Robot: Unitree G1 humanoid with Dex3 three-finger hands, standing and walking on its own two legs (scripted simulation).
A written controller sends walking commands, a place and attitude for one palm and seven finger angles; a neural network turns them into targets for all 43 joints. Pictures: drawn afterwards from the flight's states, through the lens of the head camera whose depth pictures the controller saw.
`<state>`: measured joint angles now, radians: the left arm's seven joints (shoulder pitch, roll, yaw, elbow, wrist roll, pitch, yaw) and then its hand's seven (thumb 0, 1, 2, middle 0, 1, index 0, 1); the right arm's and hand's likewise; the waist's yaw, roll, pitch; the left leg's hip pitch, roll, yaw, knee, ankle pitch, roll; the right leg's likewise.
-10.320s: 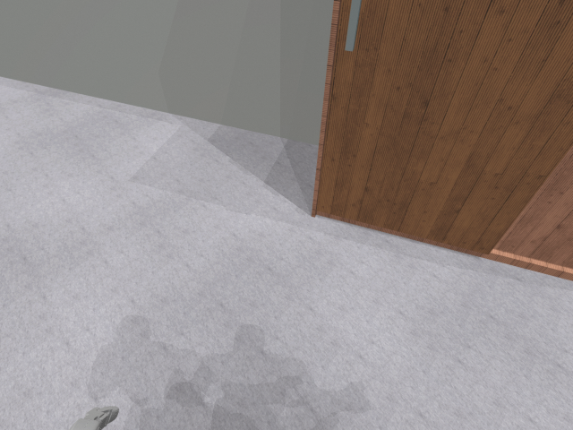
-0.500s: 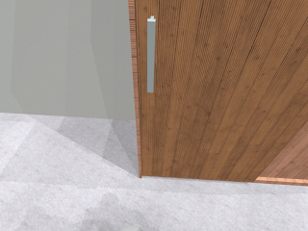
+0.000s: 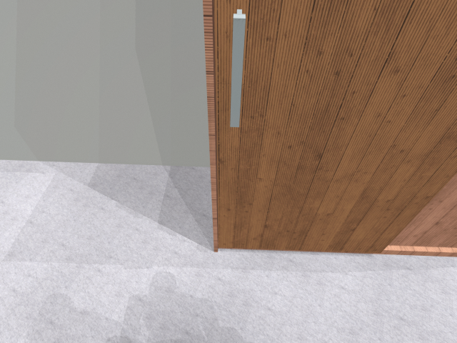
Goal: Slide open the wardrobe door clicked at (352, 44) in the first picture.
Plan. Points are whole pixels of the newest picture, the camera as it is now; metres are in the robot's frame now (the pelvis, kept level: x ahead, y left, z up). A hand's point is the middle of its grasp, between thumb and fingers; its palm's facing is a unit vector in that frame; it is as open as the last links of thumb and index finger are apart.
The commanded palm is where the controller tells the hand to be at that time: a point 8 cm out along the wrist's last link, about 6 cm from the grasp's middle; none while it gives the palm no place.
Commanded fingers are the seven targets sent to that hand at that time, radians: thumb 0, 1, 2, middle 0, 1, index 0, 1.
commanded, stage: look again from close up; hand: left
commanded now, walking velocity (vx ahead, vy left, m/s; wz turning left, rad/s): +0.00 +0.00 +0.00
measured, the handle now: (236, 73) +0.62 +0.02 +0.17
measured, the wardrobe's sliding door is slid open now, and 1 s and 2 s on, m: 0.00 0.00 0.00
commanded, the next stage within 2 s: shuffle to correct the standing spot in 0.90 s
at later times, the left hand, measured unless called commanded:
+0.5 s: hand out of the picture -0.01 +0.15 -0.18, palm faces +0.03 -0.99 -0.16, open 7.4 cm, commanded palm none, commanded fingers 0.00 0.90 0.90 -0.20 -0.30 -0.20 -0.30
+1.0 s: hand out of the picture +0.01 +0.15 -0.18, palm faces +0.03 -0.98 -0.17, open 7.4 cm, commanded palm none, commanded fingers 0.00 0.90 0.90 -0.20 -0.30 -0.20 -0.30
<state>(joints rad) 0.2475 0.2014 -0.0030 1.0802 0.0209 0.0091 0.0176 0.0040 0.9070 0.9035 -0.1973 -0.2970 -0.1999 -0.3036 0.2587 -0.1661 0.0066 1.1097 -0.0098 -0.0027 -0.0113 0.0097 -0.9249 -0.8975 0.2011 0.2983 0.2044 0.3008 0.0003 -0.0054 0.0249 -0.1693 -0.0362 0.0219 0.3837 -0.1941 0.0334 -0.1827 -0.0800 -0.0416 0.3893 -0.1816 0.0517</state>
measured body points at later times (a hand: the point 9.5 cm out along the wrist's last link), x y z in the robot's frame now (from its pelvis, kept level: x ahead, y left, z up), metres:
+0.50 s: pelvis +0.01 -0.01 +0.00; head +0.02 -0.01 +0.45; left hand -0.01 +0.20 -0.17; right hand +0.01 -0.23 -0.16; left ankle +0.01 +0.10 -0.74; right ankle +0.02 -0.15 -0.74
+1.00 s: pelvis +0.01 -0.01 +0.00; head +0.02 -0.01 +0.45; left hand +0.01 +0.20 -0.16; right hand +0.00 -0.23 -0.16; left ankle +0.01 +0.10 -0.74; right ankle +0.02 -0.15 -0.74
